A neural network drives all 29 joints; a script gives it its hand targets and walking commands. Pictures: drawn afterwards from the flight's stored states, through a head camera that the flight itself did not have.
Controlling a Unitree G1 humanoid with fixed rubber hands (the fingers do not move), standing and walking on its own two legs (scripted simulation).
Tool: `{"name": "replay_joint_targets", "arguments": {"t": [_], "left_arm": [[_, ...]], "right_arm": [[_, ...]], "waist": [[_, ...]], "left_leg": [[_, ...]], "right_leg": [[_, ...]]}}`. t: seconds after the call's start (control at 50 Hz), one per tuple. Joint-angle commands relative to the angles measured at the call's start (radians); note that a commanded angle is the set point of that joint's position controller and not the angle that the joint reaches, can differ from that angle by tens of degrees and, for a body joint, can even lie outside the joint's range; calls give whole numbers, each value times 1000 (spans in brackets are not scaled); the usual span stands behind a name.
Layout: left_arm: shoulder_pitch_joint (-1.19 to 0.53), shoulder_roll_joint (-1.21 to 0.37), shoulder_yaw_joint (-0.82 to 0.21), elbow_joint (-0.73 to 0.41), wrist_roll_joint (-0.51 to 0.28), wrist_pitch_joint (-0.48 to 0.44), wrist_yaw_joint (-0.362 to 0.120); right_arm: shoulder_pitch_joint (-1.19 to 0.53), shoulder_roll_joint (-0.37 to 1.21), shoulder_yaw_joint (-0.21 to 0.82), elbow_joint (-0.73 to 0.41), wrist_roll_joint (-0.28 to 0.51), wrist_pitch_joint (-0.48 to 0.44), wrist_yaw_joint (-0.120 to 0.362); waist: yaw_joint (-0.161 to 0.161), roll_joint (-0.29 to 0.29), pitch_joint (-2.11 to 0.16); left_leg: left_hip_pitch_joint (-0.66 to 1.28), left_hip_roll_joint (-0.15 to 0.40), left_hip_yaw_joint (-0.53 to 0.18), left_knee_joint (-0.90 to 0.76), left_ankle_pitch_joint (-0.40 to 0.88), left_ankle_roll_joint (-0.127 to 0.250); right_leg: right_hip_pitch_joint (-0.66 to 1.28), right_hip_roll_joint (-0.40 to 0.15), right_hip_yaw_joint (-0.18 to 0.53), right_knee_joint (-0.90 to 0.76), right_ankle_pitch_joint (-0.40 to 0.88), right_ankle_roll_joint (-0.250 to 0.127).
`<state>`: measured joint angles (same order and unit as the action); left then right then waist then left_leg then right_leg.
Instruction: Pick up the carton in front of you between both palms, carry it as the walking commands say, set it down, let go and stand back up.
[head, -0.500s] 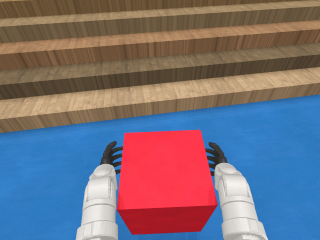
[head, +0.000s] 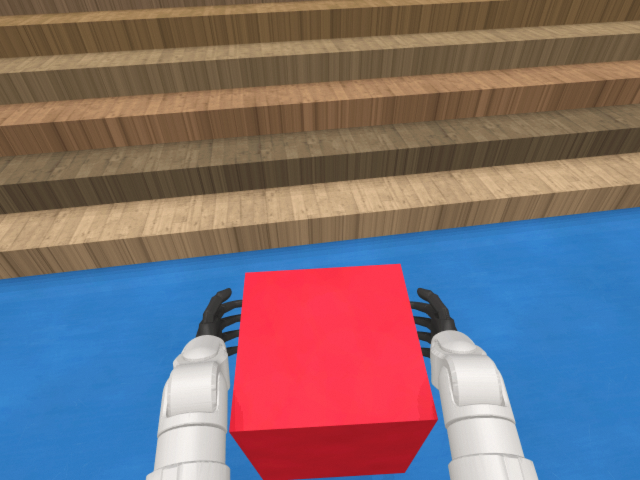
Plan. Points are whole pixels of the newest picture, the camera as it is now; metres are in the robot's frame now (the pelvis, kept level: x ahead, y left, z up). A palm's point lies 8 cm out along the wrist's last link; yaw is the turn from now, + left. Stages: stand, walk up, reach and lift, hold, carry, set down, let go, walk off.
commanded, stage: hold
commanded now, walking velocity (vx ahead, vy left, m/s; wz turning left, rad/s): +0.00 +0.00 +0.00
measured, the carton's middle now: (329, 377) +0.28 +0.01 -0.03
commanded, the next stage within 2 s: carry in 0.88 s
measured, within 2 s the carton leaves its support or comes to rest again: neither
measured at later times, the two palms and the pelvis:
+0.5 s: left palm (213, 349) +0.28 +0.15 +0.05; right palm (448, 351) +0.27 -0.15 +0.05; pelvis -0.01 +0.01 +0.00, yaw -1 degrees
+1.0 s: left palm (215, 347) +0.28 +0.15 +0.05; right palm (448, 343) +0.28 -0.15 +0.05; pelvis +0.00 +0.00 -0.01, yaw +1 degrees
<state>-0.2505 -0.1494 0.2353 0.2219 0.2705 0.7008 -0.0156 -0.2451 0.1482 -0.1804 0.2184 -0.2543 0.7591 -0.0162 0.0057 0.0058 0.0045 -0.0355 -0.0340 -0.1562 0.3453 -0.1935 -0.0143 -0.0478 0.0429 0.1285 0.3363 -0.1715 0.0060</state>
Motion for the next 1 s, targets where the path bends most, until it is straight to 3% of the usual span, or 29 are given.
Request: {"name": "replay_joint_targets", "arguments": {"t": [0.0, 0.06, 0.08, 0.1, 0.12, 0.14, 0.2, 0.22, 0.24, 0.26, 0.28, 0.3, 0.36, 0.4, 0.42, 0.5, 0.52, 0.6, 0.62, 0.64, 0.7, 0.76, 0.82, 0.84, 0.86, 0.88, 0.9, 0.94, 0.98], "left_arm": [[-373, -882, -524, 26, -246, 34, -231], [-474, -897, -519, 19, -223, 22, -234], [-503, -965, -565, 3, -271, 13, -232], [-511, -940, -548, 20, -268, 17, -229], [-467, -949, -592, -20, -267, 23, -228], [-464, -955, -576, 7, -257, 34, -221], [-412, -929, -482, 93, -214, 35, -225], [-459, -942, -494, 76, -197, 40, -221], [-481, -928, -530, 49, -222, 32, -218], [-507, -936, -495, 80, -212, 34, -221], [-474, -940, -500, 90, -215, 25, -227], [-508, -964, -526, 86, -236, 24, -222], [-465, -956, -502, 104, -208, 37, -226], [-525, -958, -501, 120, -226, 28, -229], [-496, -966, -511, 75, -215, 26, -228], [-494, -941, -497, 107, -231, 29, -235], [-456, -937, -484, 135, -212, 31, -231], [-491, -937, -507, 69, -218, 26, -229], [-467, -960, -531, 56, -242, 21, -232], [-494, -944, -515, 36, -231, 27, -228], [-412, -927, -540, 32, -231, 39, -229], [-409, -936, -524, 64, -233, 37, -227], [-436, -937, -564, -12, -258, 23, -235], [-445, -926, -573, -22, -269, 22, -235], [-505, -927, -589, -92, -283, 29, -224], [-437, -936, -586, -20, -295, 55, -221], [-478, -922, -607, -92, -300, 60, -213], [-423, -896, -595, -111, -284, 104, -200], [-372, -890, -632, -183, -311, 138, -185]], "right_arm": [[-459, 870, 468, -73, 227, -26, 239], [-574, 904, 488, -69, 244, -37, 252], [-564, 901, 520, -97, 251, -43, 255], [-577, 907, 531, -67, 274, -35, 256], [-548, 916, 524, -101, 254, -30, 255], [-506, 909, 503, -52, 256, -28, 262], [-595, 888, 521, -83, 253, -34, 262], [-587, 865, 467, -42, 229, -32, 259], [-600, 899, 489, -33, 238, -31, 263], [-641, 900, 491, -44, 255, -41, 261], [-641, 902, 500, -37, 252, -42, 263], [-630, 884, 477, -13, 249, -42, 264], [-620, 890, 491, -37, 245, -47, 269], [-630, 901, 491, -34, 255, -50, 264], [-631, 903, 493, -24, 247, -41, 266], [-592, 915, 494, -20, 235, -39, 255], [-602, 902, 493, -12, 251, -36, 256], [-596, 906, 482, -10, 239, -45, 269], [-574, 924, 525, -44, 262, -42, 265], [-529, 910, 476, -16, 221, -34, 260], [-550, 958, 530, -85, 280, -34, 256], [-539, 891, 491, -63, 244, -33, 256], [-530, 943, 535, -105, 254, -34, 241], [-525, 941, 544, -107, 272, -34, 240], [-607, 946, 573, -160, 284, -26, 238], [-636, 950, 601, -200, 320, -18, 235], [-624, 942, 604, -191, 325, 4, 228], [-597, 911, 619, -206, 325, 40, 226], [-520, 917, 627, -184, 359, 80, 230]], "waist": [[-18, -10, -148], [-2, 1, -143], [-45, -17, -197], [5, 18, -189], [-12, -37, -205], [-12, 36, -192], [13, -14, -125], [-26, 35, -107], [17, -23, -154], [22, 24, -159], [16, 9, -159], [-28, 23, -171], [-5, 40, -195], [-28, 31, -187], [-3, 28, -175], [-38, -26, -168], [6, -27, -166], [7, 20, -177], [15, -19, -207], [-40, 4, -186], [11, -11, -196], [-19, 13, -165], [-3, -47, -188], [-7, -14, -252], [2, -47, -194], [5, -112, -206], [-2, -132, -164], [-7, -194, -180], [5, -83, -262]], "left_leg": [[-31, -56, 73, -72, 134, 8], [-28, -55, 71, -67, 69, 22], [6, -47, 65, -38, 75, 14], [-44, -55, 86, -54, 43, 16], [-13, -44, 72, -55, 136, 10], [-26, -56, 81, -49, 102, 1], [-43, -49, 84, -64, 65, 19], [-74, -51, 83, -48, 43, 5], [-18, -36, 70, -56, 26, 21], [-31, -57, 91, -42, 11, 15], [-39, -43, 73, -46, 21, 14], [-34, -33, 63, -41, 52, 17], [-17, -58, 90, -35, 67, -4], [-14, -56, 89, -23, 57, 0], [-41, -46, 84, -32, 24, 0], [-49, -53, 86, -40, 45, 2], [-23, -62, 84, -49, 68, 11], [-50, -55, 90, -56, 62, 14], [-10, -57, 83, -34, 102, 19], [7, -57, 88, -35, 122, 3], [-38, -61, 93, -48, 119, 19], [1, -47, 74, -53, 133, 18], [-35, -52, 80, -28, 133, 26], [-6, -60, 80, -34, 160, 20], [-112, 91, 69, 45, -62, 39], [-149, 63, 51, 72, -287, 37], [-201, 13, 115, 170, -344, 30], [-168, -8, 159, 368, -208, 7], [-147, 6, 208, 282, -174, 8]], "right_leg": [[90, 56, -62, -57, 108, 10], [39, 53, -65, -38, 46, 7], [69, 51, -59, -26, 38, 0], [96, 43, -65, -27, 57, -1], [85, 60, -76, -25, 104, 6], [105, 56, -64, -17, 105, 0], [34, 54, -67, -37, 34, 2], [56, 44, -50, -25, 35, -11], [43, 57, -76, -15, 0, -2], [55, 39, -56, -26, 8, 5], [56, 59, -67, -7, 0, -6], [48, 48, -54, -5, 25, -14], [57, 43, -62, -23, 34, -5], [53, 45, -60, -12, 48, 6], [59, 44, -66, -14, 15, -5], [72, 51, -58, -19, 51, 0], [71, 49, -56, -38, 46, 0], [94, 54, -67, -11, 74, -3], [95, 54, -60, -17, 88, -1], [61, 45, -52, -22, 124, -3], [116, 47, -45, -9, 151, 13], [39, 57, -55, -21, 90, -2], [97, 53, -48, -12, 124, 6], [127, 42, -39, -22, 164, 13], [-72, -142, 2, 25, -70, -12], [-101, -156, 73, -46, -431, -38], [-155, -169, 108, -100, -607, -51], [-253, -228, 169, -164, -570, -73], [-263, -239, 136, -114, -495, -82]]}}
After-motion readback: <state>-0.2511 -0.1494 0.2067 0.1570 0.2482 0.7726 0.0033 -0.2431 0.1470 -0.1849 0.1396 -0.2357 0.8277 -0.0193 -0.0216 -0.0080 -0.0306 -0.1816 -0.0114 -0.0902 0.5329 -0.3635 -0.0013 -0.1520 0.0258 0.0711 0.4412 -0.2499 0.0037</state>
